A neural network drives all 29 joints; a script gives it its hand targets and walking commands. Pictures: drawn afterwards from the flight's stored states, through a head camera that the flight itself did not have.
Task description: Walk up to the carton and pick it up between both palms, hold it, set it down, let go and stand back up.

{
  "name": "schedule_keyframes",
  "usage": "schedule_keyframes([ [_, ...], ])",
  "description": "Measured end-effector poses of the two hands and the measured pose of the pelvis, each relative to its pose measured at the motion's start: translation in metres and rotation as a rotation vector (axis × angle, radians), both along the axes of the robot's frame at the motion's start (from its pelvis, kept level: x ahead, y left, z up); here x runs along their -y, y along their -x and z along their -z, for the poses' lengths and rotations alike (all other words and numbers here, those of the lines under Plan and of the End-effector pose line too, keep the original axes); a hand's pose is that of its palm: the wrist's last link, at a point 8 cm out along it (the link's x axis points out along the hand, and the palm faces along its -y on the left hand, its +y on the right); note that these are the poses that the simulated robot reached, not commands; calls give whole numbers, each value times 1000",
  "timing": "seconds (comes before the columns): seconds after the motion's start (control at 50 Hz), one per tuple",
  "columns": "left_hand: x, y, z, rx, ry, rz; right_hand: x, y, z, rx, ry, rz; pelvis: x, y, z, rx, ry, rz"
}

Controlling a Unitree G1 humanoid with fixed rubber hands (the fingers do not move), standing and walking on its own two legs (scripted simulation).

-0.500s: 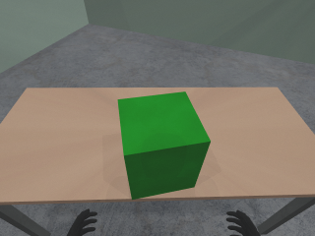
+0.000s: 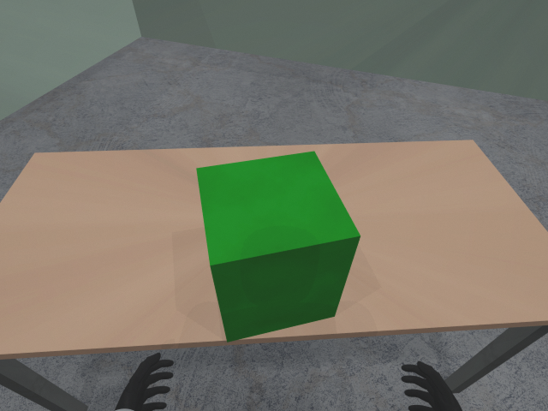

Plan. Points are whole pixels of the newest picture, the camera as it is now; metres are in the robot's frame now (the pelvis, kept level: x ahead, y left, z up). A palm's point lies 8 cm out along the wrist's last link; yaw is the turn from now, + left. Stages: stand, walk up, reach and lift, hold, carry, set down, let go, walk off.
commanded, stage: let go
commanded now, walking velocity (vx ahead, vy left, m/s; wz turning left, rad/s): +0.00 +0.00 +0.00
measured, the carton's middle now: (270, 247) +0.41 +0.03 -0.02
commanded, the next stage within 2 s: stand in 0.16 s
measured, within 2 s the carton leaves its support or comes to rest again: neither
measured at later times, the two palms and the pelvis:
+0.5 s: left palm out of the picture +0.07 +0.25 -0.11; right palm out of the picture +0.08 -0.26 -0.10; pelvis -0.01 +0.00 -0.01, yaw +2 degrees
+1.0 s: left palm out of the picture -0.02 +0.27 -0.14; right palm out of the picture -0.02 -0.24 -0.12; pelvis -0.05 +0.02 -0.01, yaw +3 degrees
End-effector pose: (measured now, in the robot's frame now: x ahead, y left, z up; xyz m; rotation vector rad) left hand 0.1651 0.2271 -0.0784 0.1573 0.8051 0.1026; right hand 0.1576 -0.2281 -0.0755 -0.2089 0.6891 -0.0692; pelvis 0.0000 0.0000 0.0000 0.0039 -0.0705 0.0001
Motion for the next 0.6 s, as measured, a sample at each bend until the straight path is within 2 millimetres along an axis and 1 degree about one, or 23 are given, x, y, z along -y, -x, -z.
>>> schedule_keyframes([
  [0.14, 2, 6, 2, -1, 1, -10, 3, 2, -2, 4, 6, -4, 3, 2, 1, 2, -1, -3],
  [0.18, 2, 8, 3, -5, -3, -7, 3, 2, -1, 1, 4, -3, 4, 3, 1, 4, -2, -5],
  [0.22, 0, 12, 4, 9, -13, -7, 5, 7, 4, -37, 17, 13, 4, 3, 2, -12, 4, -13],
  [0.28, -7, 26, 10, 6, -27, -21, 13, 20, 12, -113, 40, 45, 4, 3, 4, -18, 10, -19],
  [0.42, -22, 70, 25, -78, -45, -63, 27, 60, 24, -231, 72, 86, 4, 7, 5, -13, 18, -32],
  [0.5, -25, 93, 33, -132, -48, -67, 29, 83, 29, -283, 79, 91, 2, 13, 5, -9, 20, -35],
  [0.6, -27, 115, 39, -176, -47, -65, 27, 107, 33, -331, 81, 93, 0, 22, 5, -3, 23, -40],
])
